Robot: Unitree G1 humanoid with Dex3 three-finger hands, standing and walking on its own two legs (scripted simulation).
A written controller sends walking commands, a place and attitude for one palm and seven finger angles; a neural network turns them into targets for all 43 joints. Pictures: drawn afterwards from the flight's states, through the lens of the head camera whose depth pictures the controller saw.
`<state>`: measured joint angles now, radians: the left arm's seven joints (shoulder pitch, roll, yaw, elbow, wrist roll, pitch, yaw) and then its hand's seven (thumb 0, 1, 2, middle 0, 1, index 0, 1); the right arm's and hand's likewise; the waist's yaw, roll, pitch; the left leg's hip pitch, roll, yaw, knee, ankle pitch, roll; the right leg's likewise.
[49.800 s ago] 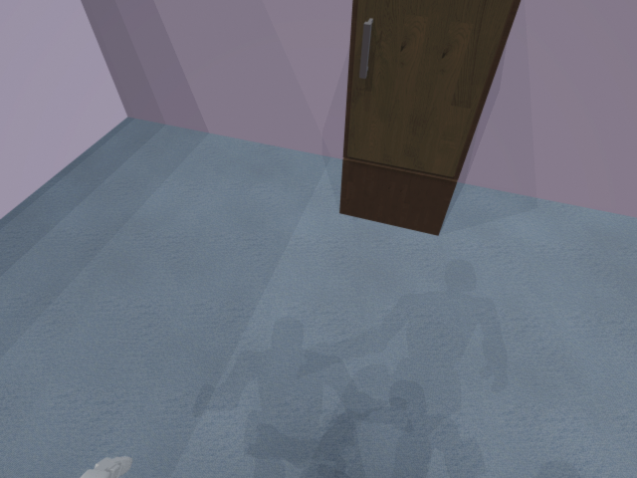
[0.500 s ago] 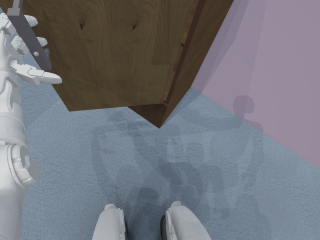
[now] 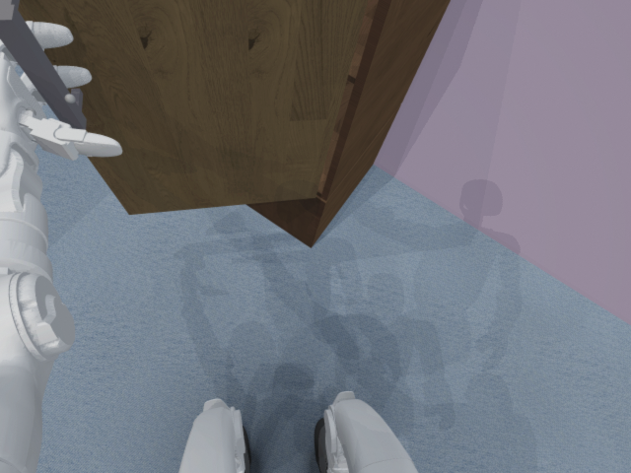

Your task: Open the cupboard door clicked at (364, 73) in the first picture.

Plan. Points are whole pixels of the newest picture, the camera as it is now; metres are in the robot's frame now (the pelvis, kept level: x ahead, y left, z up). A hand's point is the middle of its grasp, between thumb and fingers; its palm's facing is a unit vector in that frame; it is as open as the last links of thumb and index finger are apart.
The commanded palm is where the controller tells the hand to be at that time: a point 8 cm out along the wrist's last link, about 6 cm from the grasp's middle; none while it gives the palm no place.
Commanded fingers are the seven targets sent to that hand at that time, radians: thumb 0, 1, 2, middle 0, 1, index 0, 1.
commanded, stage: slide the fingers in behind the handle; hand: left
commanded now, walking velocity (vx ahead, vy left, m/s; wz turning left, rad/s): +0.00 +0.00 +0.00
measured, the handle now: (47, 65) +0.58 +0.25 +0.08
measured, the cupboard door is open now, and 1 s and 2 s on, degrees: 44 43 84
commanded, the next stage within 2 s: close the thumb around the handle in 0.04 s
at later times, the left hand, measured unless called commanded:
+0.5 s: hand (56, 102) +0.53 +0.24 +0.08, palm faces +0.07 -1.00 +0.00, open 10.3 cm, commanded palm +0.51 +0.27 +0.08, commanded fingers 0.00 0.56 0.76 -0.38 -1.31 -0.38 -1.31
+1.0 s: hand (67, 101) +0.53 +0.22 +0.08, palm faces +0.07 -1.00 -0.01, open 5.6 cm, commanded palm +0.50 +0.26 +0.08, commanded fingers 0.00 0.90 0.90 -0.40 -1.35 -0.40 -1.35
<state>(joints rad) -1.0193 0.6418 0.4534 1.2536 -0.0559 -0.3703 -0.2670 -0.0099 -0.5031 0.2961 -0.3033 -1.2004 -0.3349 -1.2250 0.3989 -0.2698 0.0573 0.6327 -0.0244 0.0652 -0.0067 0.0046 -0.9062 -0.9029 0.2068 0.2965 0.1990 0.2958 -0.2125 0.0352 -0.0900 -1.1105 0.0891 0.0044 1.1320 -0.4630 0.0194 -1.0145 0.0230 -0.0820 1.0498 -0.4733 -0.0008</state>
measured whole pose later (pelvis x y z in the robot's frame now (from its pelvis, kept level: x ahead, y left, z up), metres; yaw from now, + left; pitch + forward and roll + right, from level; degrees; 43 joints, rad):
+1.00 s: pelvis +0.00 +0.01 +0.00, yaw +0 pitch +24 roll -5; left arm -0.98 0.60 0.44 1.23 -0.06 -0.40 -0.24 0.01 0.74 0.83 -0.37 -1.35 -0.37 -1.35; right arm 0.40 -0.26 0.06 0.63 -0.03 0.07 0.00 0.00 -0.91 -0.90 0.21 0.30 0.20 0.30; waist -0.20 0.04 -0.10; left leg -1.08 0.08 0.01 1.12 -0.47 0.03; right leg -0.98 0.02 -0.07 1.03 -0.47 0.01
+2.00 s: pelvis +0.02 -0.05 +0.03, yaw +5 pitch +12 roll +1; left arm 0.02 -0.08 -0.09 0.25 0.05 -0.34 0.52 0.00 0.68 0.77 -0.36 -1.32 -0.36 -1.33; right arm 0.18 -0.18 0.01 0.58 -0.08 0.03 0.01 0.01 -0.91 -0.90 0.21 0.30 0.20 0.30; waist -0.01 0.02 -0.13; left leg -0.74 0.05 -0.01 0.97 -0.44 -0.04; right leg -0.68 -0.01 -0.10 0.99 -0.52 -0.05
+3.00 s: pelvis -0.01 -0.01 +0.02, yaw +4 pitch +11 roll -1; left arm -0.05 0.06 -0.16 0.32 0.04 -0.39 0.20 -0.01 -0.50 0.30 -0.31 -0.52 -0.26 -0.51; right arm 0.22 -0.19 0.01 0.58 -0.04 0.01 0.00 0.01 -0.91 -0.90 0.21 0.30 0.20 0.30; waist 0.00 0.03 -0.11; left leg -0.78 0.02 0.01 1.02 -0.43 0.01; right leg -0.70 -0.03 -0.08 1.00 -0.49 0.00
